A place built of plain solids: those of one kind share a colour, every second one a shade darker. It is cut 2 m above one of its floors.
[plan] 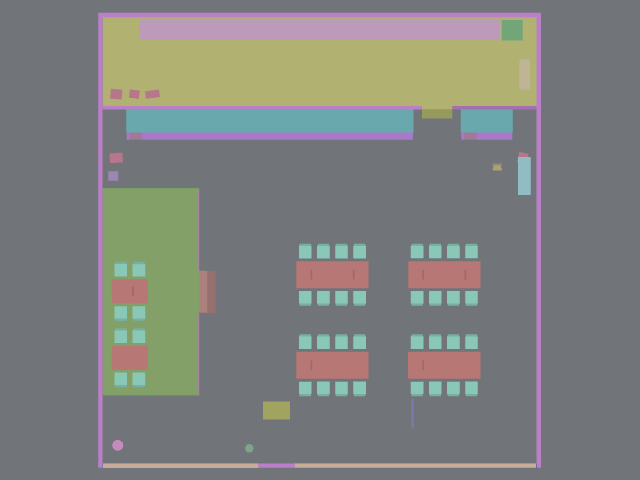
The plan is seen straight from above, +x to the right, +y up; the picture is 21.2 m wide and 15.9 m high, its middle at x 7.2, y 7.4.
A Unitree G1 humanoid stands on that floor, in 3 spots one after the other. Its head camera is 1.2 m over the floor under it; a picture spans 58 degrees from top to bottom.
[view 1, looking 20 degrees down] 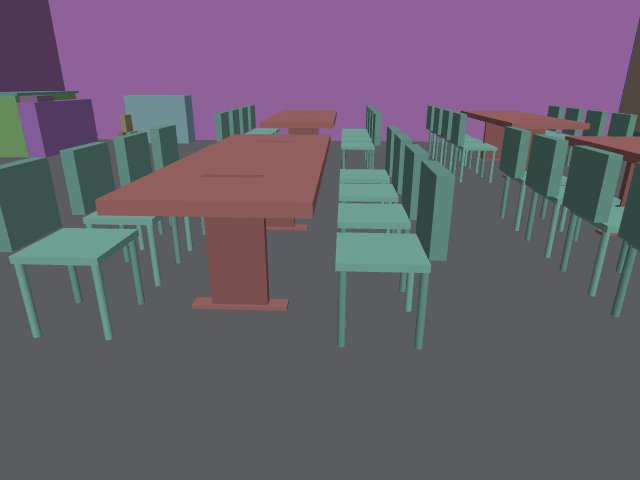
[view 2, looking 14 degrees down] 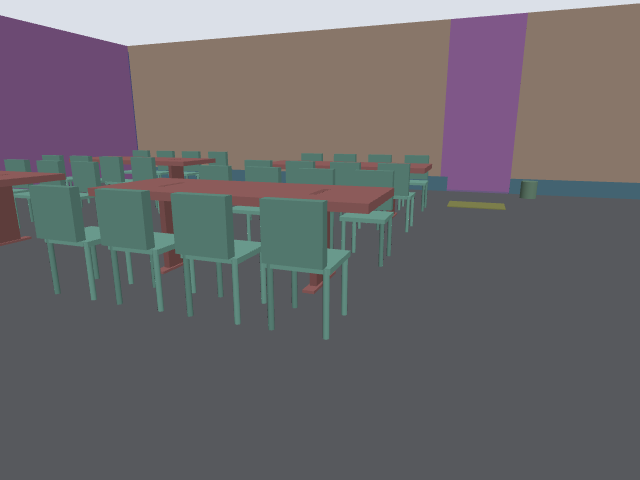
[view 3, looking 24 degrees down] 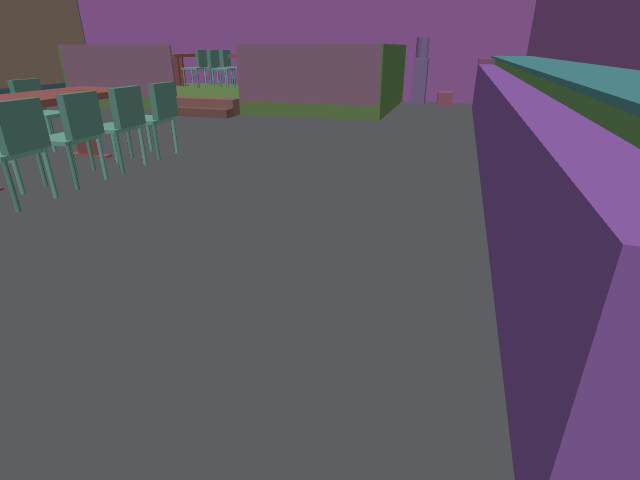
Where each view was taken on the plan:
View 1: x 4.74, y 5.68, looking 3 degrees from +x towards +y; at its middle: ground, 3.51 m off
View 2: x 5.76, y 9.42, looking -70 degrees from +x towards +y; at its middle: side_chair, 2.35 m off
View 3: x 11.08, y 10.42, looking -163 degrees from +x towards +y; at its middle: ground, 2.95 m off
